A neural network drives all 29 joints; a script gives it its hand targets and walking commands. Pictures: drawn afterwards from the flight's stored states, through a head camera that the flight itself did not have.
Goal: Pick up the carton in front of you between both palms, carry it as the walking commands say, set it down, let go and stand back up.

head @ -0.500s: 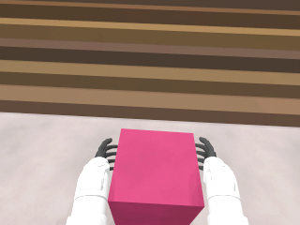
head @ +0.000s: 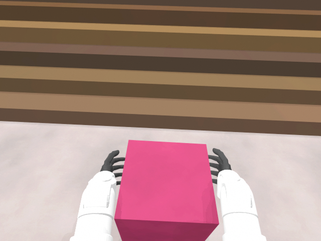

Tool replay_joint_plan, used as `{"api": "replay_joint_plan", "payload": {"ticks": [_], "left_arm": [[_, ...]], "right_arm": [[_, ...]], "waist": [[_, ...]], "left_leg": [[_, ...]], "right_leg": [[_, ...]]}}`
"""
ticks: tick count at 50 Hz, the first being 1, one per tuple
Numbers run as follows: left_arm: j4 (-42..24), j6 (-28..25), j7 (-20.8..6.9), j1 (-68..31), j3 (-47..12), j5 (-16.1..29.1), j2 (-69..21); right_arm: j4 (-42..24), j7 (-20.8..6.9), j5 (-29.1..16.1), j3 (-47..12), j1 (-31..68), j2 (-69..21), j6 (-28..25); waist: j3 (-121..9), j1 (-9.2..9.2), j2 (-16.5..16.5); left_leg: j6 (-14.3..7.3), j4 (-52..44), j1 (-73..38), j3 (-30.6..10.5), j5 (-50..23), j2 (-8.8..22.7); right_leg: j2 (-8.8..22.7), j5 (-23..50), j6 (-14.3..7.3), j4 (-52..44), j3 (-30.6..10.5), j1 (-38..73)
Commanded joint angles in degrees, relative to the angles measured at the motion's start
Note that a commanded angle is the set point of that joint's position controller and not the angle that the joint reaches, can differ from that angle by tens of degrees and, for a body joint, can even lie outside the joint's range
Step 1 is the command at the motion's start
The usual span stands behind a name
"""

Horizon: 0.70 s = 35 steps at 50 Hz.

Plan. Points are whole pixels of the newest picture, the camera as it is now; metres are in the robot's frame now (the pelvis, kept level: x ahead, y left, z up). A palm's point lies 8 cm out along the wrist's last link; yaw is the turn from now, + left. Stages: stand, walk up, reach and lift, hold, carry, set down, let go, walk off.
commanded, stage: carry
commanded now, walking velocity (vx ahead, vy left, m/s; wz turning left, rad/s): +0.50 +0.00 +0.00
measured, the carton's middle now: (163, 197) +0.28 +0.00 -0.04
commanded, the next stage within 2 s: none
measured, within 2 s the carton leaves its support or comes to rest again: neither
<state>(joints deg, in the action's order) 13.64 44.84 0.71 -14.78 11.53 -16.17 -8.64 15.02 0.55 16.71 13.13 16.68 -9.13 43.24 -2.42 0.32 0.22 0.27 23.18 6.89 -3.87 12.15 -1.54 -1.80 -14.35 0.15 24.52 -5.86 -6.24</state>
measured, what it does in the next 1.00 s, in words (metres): walks ahead: left foot, then right foot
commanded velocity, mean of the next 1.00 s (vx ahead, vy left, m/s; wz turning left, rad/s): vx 0.50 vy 0.00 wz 0.00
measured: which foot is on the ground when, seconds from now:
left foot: down 0.00-0.14, up 0.16-0.46, down 0.48-0.92, up 0.94-1.00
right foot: down 0.00-0.48, up 0.50-0.88, down 0.90-1.00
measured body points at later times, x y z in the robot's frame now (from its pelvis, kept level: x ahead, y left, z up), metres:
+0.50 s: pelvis +0.16 +0.00 -0.01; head +0.15 +0.00 +0.44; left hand +0.44 +0.15 +0.07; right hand +0.44 -0.15 +0.08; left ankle +0.23 +0.09 -0.75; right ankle +0.01 -0.11 -0.74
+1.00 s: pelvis +0.46 -0.06 -0.01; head +0.48 -0.07 +0.44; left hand +0.74 +0.09 +0.04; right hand +0.74 -0.21 +0.04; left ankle +0.31 +0.08 -0.65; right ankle +0.52 -0.13 -0.74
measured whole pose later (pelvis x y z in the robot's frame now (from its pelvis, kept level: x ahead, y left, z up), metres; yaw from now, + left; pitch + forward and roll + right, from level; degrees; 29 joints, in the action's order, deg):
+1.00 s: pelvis +0.46 -0.06 -0.01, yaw -1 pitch +4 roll +0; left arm -15.6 68.2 5.1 -9.6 5.1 -7.0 -7.8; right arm -17.2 5.7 7.0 7.2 9.8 -7.7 68.1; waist -2.9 0.6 -1.8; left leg 0.4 63.6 18.5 3.7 24.2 5.6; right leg 2.8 -11.0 -5.0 30.2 15.3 -23.9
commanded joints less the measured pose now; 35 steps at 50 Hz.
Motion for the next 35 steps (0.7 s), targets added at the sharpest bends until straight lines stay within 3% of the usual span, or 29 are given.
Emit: {"api": "replay_joint_plan", "payload": {"ticks": [1,3,4,6,7,8,9,10,12,14,15,20,21,22,23,24,25,26,27,28,29,31,35], "left_arm": [[-7.00,-2.90,-14.57,-33.87,-32.99,18.56,-53.86],[-10.85,-1.94,-14.34,-34.48,-36.69,21.42,-54.17],[-12.67,-1.07,-14.13,-33.98,-38.61,23.03,-53.80],[-15.69,1.37,-13.56,-33.30,-41.64,25.76,-53.18],[-17.32,2.97,-13.20,-32.94,-42.88,26.74,-52.65],[-18.86,4.51,-12.63,-31.52,-43.33,26.86,-50.90],[-19.83,6.29,-12.05,-29.93,-43.63,27.17,-49.34],[-21.28,8.08,-11.40,-29.70,-43.82,27.46,-48.88],[-25.87,11.43,-10.31,-28.80,-44.08,28.63,-47.51],[-29.78,14.23,-9.66,-27.66,-45.25,30.13,-47.48],[-31.14,15.43,-9.52,-25.95,-45.67,30.69,-47.68],[-35.00,20.70,-10.22,-18.01,-45.98,31.75,-48.76],[-35.51,21.49,-10.39,-17.68,-45.85,32.00,-48.85],[-36.52,22.25,-10.52,-17.02,-45.95,32.47,-48.95],[-38.12,22.88,-10.59,-17.89,-46.26,33.02,-48.61],[-39.52,23.57,-10.66,-20.31,-46.45,33.71,-47.25],[-41.43,24.65,-10.67,-23.41,-46.63,34.79,-46.18],[-42.29,25.58,-10.70,-26.37,-47.08,35.65,-45.25],[-41.99,26.02,-10.82,-27.73,-47.20,36.21,-45.37],[-41.38,26.23,-10.89,-28.27,-46.77,36.75,-45.92],[-40.12,26.36,-10.82,-28.24,-46.50,36.88,-46.88],[-38.19,26.50,-10.50,-26.66,-45.91,36.01,-47.71],[-34.03,26.25,-9.67,-23.18,-44.85,33.42,-49.45]], "right_arm": [[-2.94,-14.38,-17.13,-32.15,25.90,-54.60,-0.89],[-6.43,-13.39,-18.84,-35.12,25.09,-55.03,0.14],[-8.64,-12.75,-19.69,-37.06,23.75,-54.85,1.11],[-13.71,-11.42,-21.48,-40.18,22.83,-53.30,3.75],[-15.96,-10.87,-22.69,-41.58,23.18,-52.40,5.36],[-19.08,-10.70,-24.28,-43.52,25.01,-51.81,7.25],[-20.91,-10.50,-25.77,-45.34,25.72,-51.00,9.21],[-22.26,-10.45,-27.15,-46.52,27.56,-50.33,11.00],[-24.20,-10.52,-30.55,-48.74,26.83,-50.62,14.05],[-26.37,-10.16,-32.48,-50.20,24.17,-50.52,16.30],[-27.87,-9.91,-33.00,-50.43,22.39,-50.44,17.36],[-34.06,-9.15,-32.23,-49.39,15.23,-49.30,22.30],[-34.39,-9.18,-32.17,-49.08,14.41,-50.13,23.11],[-35.00,-9.25,-32.23,-48.62,12.88,-50.61,23.75],[-35.80,-9.32,-32.43,-48.11,13.00,-50.39,24.30],[-36.32,-9.24,-32.46,-47.57,13.87,-49.45,24.93],[-35.98,-9.07,-31.74,-46.60,14.15,-47.89,25.43],[-35.39,-8.81,-31.69,-45.79,15.53,-47.57,25.77],[-36.66,-8.55,-32.44,-45.71,17.53,-48.21,26.25],[-36.80,-8.35,-32.84,-45.94,18.97,-48.95,26.64],[-36.91,-8.23,-33.29,-46.16,20.62,-49.53,26.98],[-36.50,-8.32,-34.31,-46.79,21.34,-50.04,27.50],[-34.15,-9.46,-35.26,-47.13,20.24,-50.75,27.90]], "waist": [[-6.26,-0.77,-4.84],[-10.07,-1.04,-9.19],[-11.79,-0.82,-8.87],[-15.12,-0.29,-6.32],[-16.21,-0.02,-3.94],[-15.23,0.81,7.33],[-10.88,1.25,15.38],[-7.93,1.16,11.27],[-10.85,0.97,5.27],[-14.08,1.12,6.33],[-14.99,1.06,7.80],[-13.69,1.19,9.42],[-13.23,0.87,9.10],[-13.55,0.37,7.45],[-15.63,-0.01,4.98],[-18.68,-0.98,0.91],[-20.79,-1.74,-13.30],[-18.56,-1.71,-16.43],[-17.21,-1.54,-10.86],[-16.29,-1.57,-6.69],[-15.72,-1.31,-2.47],[-14.54,-1.25,-3.19],[-13.21,-1.19,-6.00]], "left_leg": [[-2.82,-8.75,4.91,-6.70,32.79,8.83],[-5.60,-11.36,2.15,-12.83,28.03,13.69],[-6.95,-11.42,3.04,-13.51,24.61,15.32],[-6.35,-7.10,8.09,-7.40,22.82,12.62],[-4.89,-1.71,13.48,-3.07,23.27,9.87],[-1.62,11.33,21.50,4.70,21.49,4.49],[0.10,20.42,33.26,9.24,17.58,1.66],[-0.48,23.33,36.88,6.57,14.90,4.99],[-0.08,23.18,36.63,6.83,12.09,6.01],[0.67,19.43,34.08,9.74,8.32,4.54],[0.86,17.58,32.74,10.73,7.25,3.78],[0.95,6.30,24.03,14.83,1.41,2.61],[0.78,2.35,18.70,16.17,-1.10,2.16],[0.54,-1.66,9.60,18.29,-3.47,0.84],[-0.34,-1.79,-2.86,17.98,-3.05,1.56],[-2.06,-2.21,-14.51,10.72,1.76,7.95],[-8.28,-8.96,-22.16,-15.13,15.36,23.69],[-13.92,-12.28,-22.70,-26.96,16.64,29.15],[-14.09,-11.97,-18.77,-23.96,15.24,28.57],[-13.32,-12.12,-14.77,-19.23,11.98,26.78],[-11.27,-13.50,-11.74,-14.67,12.53,25.26],[-8.73,-15.50,-7.95,-4.83,6.00,21.74],[-7.85,-14.90,-9.18,4.67,-5.31,17.70]], "right_leg": [[2.74,-23.13,-1.01,0.21,1.37,-13.55],[0.09,-9.90,0.06,10.70,7.91,-14.87],[1.01,-8.31,0.21,9.96,8.68,-13.76],[1.29,-7.48,-0.69,0.02,9.69,-4.24],[3.12,-8.55,-1.55,-4.83,6.91,2.74],[12.60,-21.10,-5.16,-12.08,-8.71,5.89],[21.25,-26.34,-8.80,-18.32,-22.51,10.14],[23.34,-21.58,-11.45,-18.50,-24.77,9.51],[21.50,-8.64,-11.46,-16.62,-17.93,12.12],[16.94,2.10,-9.31,-14.67,-8.31,14.60],[15.73,6.29,-8.75,-13.66,-5.79,15.13],[15.23,12.89,-8.36,-10.97,-0.01,10.62],[14.54,12.52,-7.54,-9.07,2.01,7.33],[13.31,13.01,-6.34,-4.95,4.70,2.13],[12.20,14.96,-4.91,1.07,6.81,-5.35],[10.17,9.36,-3.00,11.10,9.94,-14.23],[4.60,-5.53,-0.15,28.00,14.28,-28.27],[2.41,-14.67,-1.22,37.21,10.51,-38.59],[6.49,-13.72,-2.70,42.45,6.87,-39.75],[8.39,-11.62,-2.95,43.70,6.69,-39.21],[10.00,-7.95,-2.82,41.43,6.21,-37.57],[9.88,-2.95,-1.63,33.52,8.35,-33.52],[7.83,2.98,-0.07,19.27,12.77,-31.32]]}}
